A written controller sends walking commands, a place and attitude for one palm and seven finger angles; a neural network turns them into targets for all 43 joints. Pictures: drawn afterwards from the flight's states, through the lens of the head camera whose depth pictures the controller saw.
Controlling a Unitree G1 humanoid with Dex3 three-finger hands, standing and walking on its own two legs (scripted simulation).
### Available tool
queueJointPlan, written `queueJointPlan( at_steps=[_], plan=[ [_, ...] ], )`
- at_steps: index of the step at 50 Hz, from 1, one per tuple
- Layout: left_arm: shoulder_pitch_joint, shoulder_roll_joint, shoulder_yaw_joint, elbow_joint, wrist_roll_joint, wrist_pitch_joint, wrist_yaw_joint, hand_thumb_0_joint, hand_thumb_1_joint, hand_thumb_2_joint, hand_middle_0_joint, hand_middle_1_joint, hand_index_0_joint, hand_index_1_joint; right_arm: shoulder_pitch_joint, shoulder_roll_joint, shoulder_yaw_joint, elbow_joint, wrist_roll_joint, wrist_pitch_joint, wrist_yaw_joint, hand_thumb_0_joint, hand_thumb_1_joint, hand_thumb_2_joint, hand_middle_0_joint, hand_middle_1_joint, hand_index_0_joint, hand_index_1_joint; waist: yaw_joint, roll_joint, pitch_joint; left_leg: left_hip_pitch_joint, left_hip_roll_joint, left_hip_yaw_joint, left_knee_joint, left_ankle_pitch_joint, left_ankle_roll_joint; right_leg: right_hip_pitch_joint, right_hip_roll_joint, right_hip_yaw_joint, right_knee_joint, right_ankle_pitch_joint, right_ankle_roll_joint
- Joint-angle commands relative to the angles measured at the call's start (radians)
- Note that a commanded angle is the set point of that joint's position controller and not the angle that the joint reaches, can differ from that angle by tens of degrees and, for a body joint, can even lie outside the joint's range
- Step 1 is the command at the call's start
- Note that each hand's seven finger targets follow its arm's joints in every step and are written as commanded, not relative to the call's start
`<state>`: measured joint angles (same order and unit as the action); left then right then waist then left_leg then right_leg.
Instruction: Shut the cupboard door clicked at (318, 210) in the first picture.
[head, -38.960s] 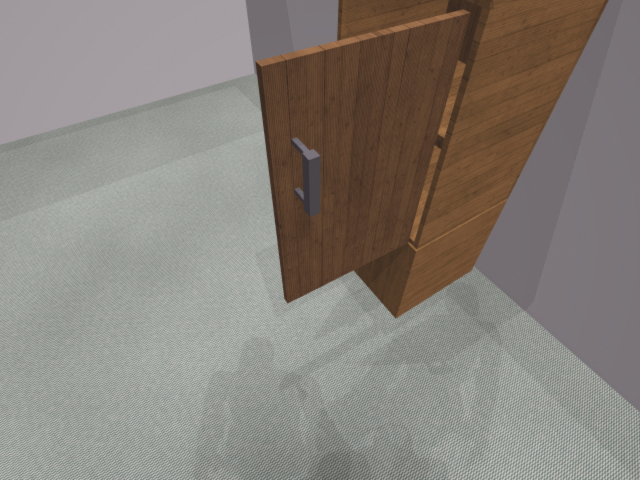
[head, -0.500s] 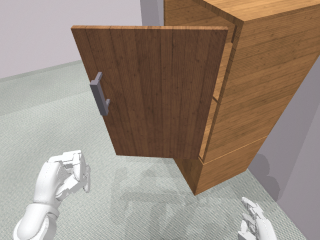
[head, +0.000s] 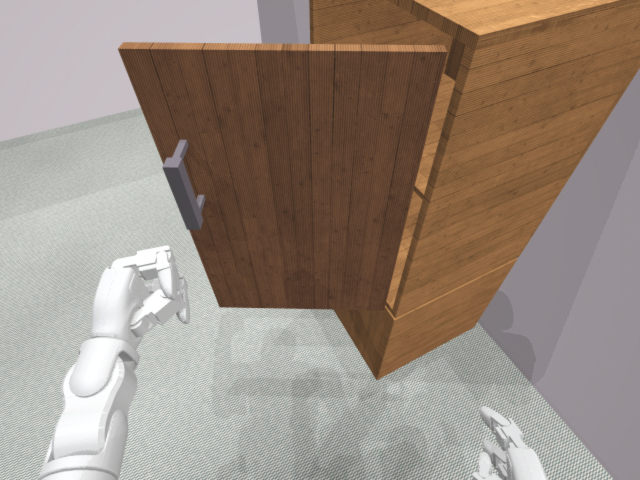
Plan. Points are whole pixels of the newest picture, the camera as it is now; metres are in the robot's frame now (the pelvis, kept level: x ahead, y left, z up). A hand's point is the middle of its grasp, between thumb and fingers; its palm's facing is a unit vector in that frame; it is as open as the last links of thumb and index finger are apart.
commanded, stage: bring the fist close to the handle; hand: left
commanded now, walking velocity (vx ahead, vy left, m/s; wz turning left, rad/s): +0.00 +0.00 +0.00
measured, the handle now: (188, 186) +0.49 +0.23 +0.09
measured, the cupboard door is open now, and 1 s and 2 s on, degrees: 61 61 50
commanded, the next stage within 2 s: push the door shut along its arc in 0.90 s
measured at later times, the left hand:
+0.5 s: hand (197, 240) +0.38 +0.18 +0.09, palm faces +0.06 -1.00 -0.03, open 3.1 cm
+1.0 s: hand (193, 237) +0.39 +0.19 +0.09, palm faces +0.06 -1.00 -0.02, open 3.1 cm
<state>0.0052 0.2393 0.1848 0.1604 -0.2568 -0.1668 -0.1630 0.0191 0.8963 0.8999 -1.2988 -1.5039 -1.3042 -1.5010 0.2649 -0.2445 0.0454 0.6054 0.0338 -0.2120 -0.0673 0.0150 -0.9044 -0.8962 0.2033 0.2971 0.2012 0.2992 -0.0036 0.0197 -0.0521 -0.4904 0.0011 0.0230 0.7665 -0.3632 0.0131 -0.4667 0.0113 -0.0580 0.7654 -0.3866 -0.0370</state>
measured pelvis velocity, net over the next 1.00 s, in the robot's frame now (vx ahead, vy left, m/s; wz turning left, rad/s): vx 0.00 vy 0.00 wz -0.01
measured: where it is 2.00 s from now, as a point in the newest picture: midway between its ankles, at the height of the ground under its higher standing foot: outside the picture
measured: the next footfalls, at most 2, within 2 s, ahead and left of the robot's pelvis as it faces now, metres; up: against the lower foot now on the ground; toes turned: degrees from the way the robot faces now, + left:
none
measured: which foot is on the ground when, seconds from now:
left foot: down 0.00-1.00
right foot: down 0.00-1.00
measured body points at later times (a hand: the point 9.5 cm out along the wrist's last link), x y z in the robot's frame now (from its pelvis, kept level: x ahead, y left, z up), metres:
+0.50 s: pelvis +0.00 +0.00 +0.00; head +0.04 -0.01 +0.45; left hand +0.37 +0.24 +0.10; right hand +0.14 -0.24 -0.10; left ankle +0.02 +0.11 -0.71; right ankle +0.00 -0.09 -0.71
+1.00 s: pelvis +0.00 +0.00 +0.00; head +0.04 -0.01 +0.45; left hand +0.38 +0.24 +0.09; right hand +0.11 -0.26 -0.11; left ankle +0.02 +0.11 -0.71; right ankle +0.00 -0.09 -0.71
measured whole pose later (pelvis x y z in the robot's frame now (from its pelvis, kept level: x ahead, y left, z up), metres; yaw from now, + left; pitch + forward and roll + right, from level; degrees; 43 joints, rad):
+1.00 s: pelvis +0.00 +0.00 +0.00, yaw -1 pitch +8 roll +0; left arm -0.40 0.30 0.26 0.65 -0.21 -0.28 -0.18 0.02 0.90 0.90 -1.30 -1.50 -1.30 -1.50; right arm 0.30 -0.26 0.02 0.64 0.04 -0.08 -0.05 0.01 -0.91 -0.90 0.20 0.30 0.20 0.30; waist -0.03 0.02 -0.06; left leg -0.53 0.01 0.03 0.76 -0.36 0.01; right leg -0.51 0.03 -0.05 0.75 -0.37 -0.04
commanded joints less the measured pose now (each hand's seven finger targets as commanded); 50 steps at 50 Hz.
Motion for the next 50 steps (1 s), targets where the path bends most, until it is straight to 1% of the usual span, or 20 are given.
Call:
queueJointPlan(
  at_steps=[1, 5, 9, 12, 13, 16, 17, 18, 19, 23, 26, 27, 31, 32, 33, 35, 38, 42, 47, 50],
  plan=[
    [-0.238, 0.169, 0.094, -0.155, 0.004, -0.113, 0.016, 0.0, 0.9, 0.9, -1.3, -1.5, -1.3, -1.5, -0.064, -0.125, -0.057, -0.13, 0.002, -0.04, 0.005, 0.0, -0.9, -0.9, 0.2, 0.3, 0.2, 0.3, 0.015, 0.034, -0.21, 0.111, -0.007, -0.033, -0.098, 0.241, 0.005, 0.08, -0.007, 0.031, -0.098, 0.293, 0.023],
    [-0.303, 0.105, -0.009, -0.096, 0.004, -0.068, -0.046, 0.0, 0.9, 0.9, -1.3, -1.5, -1.3, -1.5, -0.046, -0.139, -0.064, -0.136, 0.017, -0.028, 0.002, 0.0, -0.9, -0.9, 0.2, 0.3, 0.2, 0.3, -0.013, 0.028, -0.181, 0.118, -0.004, -0.04, -0.101, 0.223, 0.007, 0.05, -0.005, 0.025, -0.113, 0.282, 0.023],
    [-0.471, 0.11, -0.012, -0.087, -0.006, -0.061, -0.04, 0.0, 0.9, 0.9, -1.3, -1.5, -1.3, -1.5, -0.04, -0.145, -0.067, -0.122, 0.019, -0.024, -0.011, 0.0, -0.9, -0.9, 0.2, 0.3, 0.2, 0.3, -0.034, -0.018, -0.194, 0.14, -0.001, -0.059, -0.107, 0.188, 0.01, 0.022, -0.003, 0.019, -0.124, 0.235, 0.025],
    [-0.578, 0.198, 0.062, -0.106, 0.017, -0.098, 0.015, 0.0, 0.9, 0.9, -1.3, -1.5, -1.3, -1.5, -0.034, -0.15, -0.067, -0.103, 0.006, -0.017, -0.014, 0.0, -0.9, -0.9, 0.2, 0.3, 0.2, 0.3, -0.023, -0.009, -0.267, 0.168, 0.001, -0.066, -0.101, 0.222, 0.008, 0.042, -0.005, 0.019, -0.101, 0.249, 0.02],
    [-0.582, 0.195, 0.069, -0.108, 0.028, -0.113, 0.031, 0.0, 0.9, 0.9, -1.3, -1.5, -1.3, -1.5, -0.038, -0.143, -0.068, -0.104, 0.002, -0.014, -0.011, 0.0, -0.9, -0.9, 0.2, 0.3, 0.2, 0.3, -0.011, 0.021, -0.314, 0.188, 0.0, -0.065, -0.1, 0.256, 0.005, 0.057, -0.007, 0.022, -0.089, 0.276, 0.017],
    [-0.613, 0.177, 0.059, -0.019, 0.048, -0.133, 0.058, 0.0, 0.9, 0.9, -1.3, -1.5, -1.3, -1.5, -0.034, -0.134, -0.062, -0.086, -0.002, -0.003, -0.001, 0.0, -0.9, -0.9, 0.2, 0.3, 0.2, 0.3, -0.014, 0.038, -0.309, 0.18, -0.001, -0.057, -0.094, 0.262, 0.0, 0.046, -0.006, 0.02, -0.08, 0.285, 0.017],
    [-0.589, 0.228, 0.102, 0.048, 0.054, -0.127, 0.064, 0.0, 0.9, 0.9, -1.3, -1.5, -1.3, -1.5, -0.022, -0.143, -0.066, -0.079, -0.002, 0.009, -0.001, 0.0, -0.9, -0.9, 0.2, 0.3, 0.2, 0.3, -0.011, -0.015, -0.298, 0.149, 0.001, -0.054, -0.093, 0.248, 0.005, 0.062, -0.005, 0.025, -0.088, 0.278, 0.019],
    [-0.611, 0.202, 0.075, 0.088, 0.056, -0.121, 0.058, 0.0, 0.9, 0.9, -1.3, -1.5, -1.3, -1.5, -0.03, -0.139, -0.061, -0.08, 0.001, 0.017, 0.001, 0.0, -0.9, -0.9, 0.2, 0.3, 0.2, 0.3, -0.017, 0.0, -0.271, 0.132, -0.003, -0.047, -0.098, 0.236, 0.006, 0.061, -0.009, 0.03, -0.094, 0.284, 0.02],
    [-0.612, 0.216, 0.095, 0.134, 0.055, -0.112, 0.054, 0.0, 0.9, 0.9, -1.3, -1.5, -1.3, -1.5, -0.022, -0.142, -0.064, -0.079, 0.001, 0.025, 0.002, 0.0, -0.9, -0.9, 0.2, 0.3, 0.2, 0.3, -0.013, -0.028, -0.273, 0.117, -0.005, -0.044, -0.098, 0.237, 0.007, 0.075, -0.009, 0.033, -0.097, 0.298, 0.021],
    [-0.656, 0.216, 0.085, 0.241, 0.046, -0.076, 0.012, 0.0, 0.9, 0.9, -1.3, -1.5, -1.3, -1.5, -0.008, -0.149, -0.064, -0.087, 0.011, 0.056, 0.003, 0.0, -0.9, -0.9, 0.2, 0.3, 0.2, 0.3, -0.019, 0.004, -0.255, 0.102, -0.008, -0.033, -0.098, 0.244, 0.008, 0.078, -0.011, 0.041, -0.114, 0.328, 0.021],
    [-0.75, 0.237, 0.107, 0.287, 0.029, -0.089, -0.01, 0.0, 0.9, 0.9, -1.3, -1.5, -1.3, -1.5, 0.011, -0.154, -0.07, -0.083, 0.011, 0.067, -0.002, 0.0, -0.9, -0.9, 0.2, 0.3, 0.2, 0.3, -0.033, -0.059, -0.261, 0.084, -0.009, -0.032, -0.09, 0.226, 0.013, 0.081, -0.007, 0.049, -0.123, 0.324, 0.026],
    [-0.744, 0.264, 0.128, 0.282, 0.027, -0.104, -0.013, 0.0, 0.9, 0.9, -1.3, -1.5, -1.3, -1.5, 0.012, -0.157, -0.073, -0.086, 0.009, 0.069, -0.003, 0.0, -0.9, -0.9, 0.2, 0.3, 0.2, 0.3, -0.025, -0.057, -0.28, 0.081, -0.009, -0.026, -0.081, 0.23, 0.016, 0.096, -0.008, 0.059, -0.122, 0.332, 0.027],
    [-0.76, 0.23, 0.096, 0.213, 0.026, -0.175, -0.032, 0.0, 0.9, 0.9, -1.3, -1.5, -1.3, -1.5, 0.023, -0.148, -0.078, -0.088, 0.007, 0.066, 0.006, 0.0, -0.9, -0.9, 0.2, 0.3, 0.2, 0.3, -0.017, 0.037, -0.369, 0.14, -0.009, -0.027, -0.07, 0.308, 0.013, 0.11, -0.003, 0.053, -0.087, 0.41, 0.018],
    [-0.733, 0.233, 0.098, 0.221, 0.029, -0.181, -0.03, 0.0, 0.9, 0.9, -1.3, -1.5, -1.3, -1.5, 0.034, -0.152, -0.082, -0.088, 0.005, 0.068, 0.008, 0.0, -0.9, -0.9, 0.2, 0.3, 0.2, 0.3, -0.019, 0.014, -0.371, 0.142, -0.007, -0.028, -0.064, 0.325, 0.016, 0.113, -0.001, 0.05, -0.083, 0.421, 0.019],
    [-0.728, 0.232, 0.096, 0.218, 0.029, -0.186, -0.03, 0.0, 0.9, 0.9, -1.3, -1.5, -1.3, -1.5, 0.031, -0.151, -0.084, -0.085, 0.007, 0.069, 0.01, 0.0, -0.9, -0.9, 0.2, 0.3, 0.2, 0.3, -0.021, 0.035, -0.369, 0.145, -0.008, -0.025, -0.062, 0.324, 0.017, 0.101, -0.002, 0.053, -0.084, 0.427, 0.021],
    [-0.738, 0.234, 0.096, 0.248, 0.032, -0.181, -0.029, 0.0, 0.9, 0.9, -1.3, -1.5, -1.3, -1.5, 0.036, -0.154, -0.086, -0.075, 0.01, 0.077, 0.01, 0.0, -0.9, -0.9, 0.2, 0.3, 0.2, 0.3, -0.035, 0.01, -0.32, 0.118, -0.007, -0.026, -0.07, 0.283, 0.017, 0.077, 0.0, 0.05, -0.095, 0.391, 0.024],
    [-0.736, 0.254, 0.114, 0.29, 0.03, -0.159, -0.02, 0.0, 0.9, 0.9, -1.3, -1.5, -1.3, -1.5, 0.034, -0.16, -0.084, -0.078, 0.013, 0.087, 0.007, 0.0, -0.9, -0.9, 0.2, 0.3, 0.2, 0.3, -0.032, -0.035, -0.274, 0.077, -0.01, -0.026, -0.085, 0.218, 0.02, 0.072, -0.003, 0.055, -0.117, 0.328, 0.028],
    [-0.773, 0.302, 0.152, 0.233, 0.033, -0.172, -0.005, 0.0, 0.9, 0.9, -1.3, -1.5, -1.3, -1.5, 0.029, -0.157, -0.084, -0.084, 0.008, 0.092, 0.002, 0.0, -0.9, -0.9, 0.2, 0.3, 0.2, 0.3, -0.02, 0.001, -0.334, 0.096, -0.012, -0.021, -0.084, 0.228, 0.023, 0.113, -0.003, 0.068, -0.114, 0.335, 0.026],
    [-0.763, 0.266, 0.122, 0.255, 0.034, -0.199, -0.014, 0.0, 0.9, 0.9, -1.3, -1.5, -1.3, -1.5, 0.027, -0.15, -0.081, -0.081, 0.009, 0.091, 0.004, 0.0, -0.9, -0.9, 0.2, 0.3, 0.2, 0.3, -0.031, 0.023, -0.314, 0.101, -0.009, -0.019, -0.081, 0.235, 0.022, 0.093, 0.003, 0.062, -0.109, 0.344, 0.024],
    [-0.755, 0.258, 0.112, 0.329, 0.027, -0.178, -0.035, 0.0, 0.9, 0.9, -1.3, -1.5, -1.3, -1.5, 0.024, -0.155, -0.079, -0.077, 0.016, 0.095, 0.004, 0.0, -0.9, -0.9, 0.2, 0.3, 0.2, 0.3, -0.041, -0.012, -0.263, 0.069, -0.009, -0.021, -0.089, 0.185, 0.021, 0.068, 0.0, 0.065, -0.127, 0.299, 0.027]
  ],
)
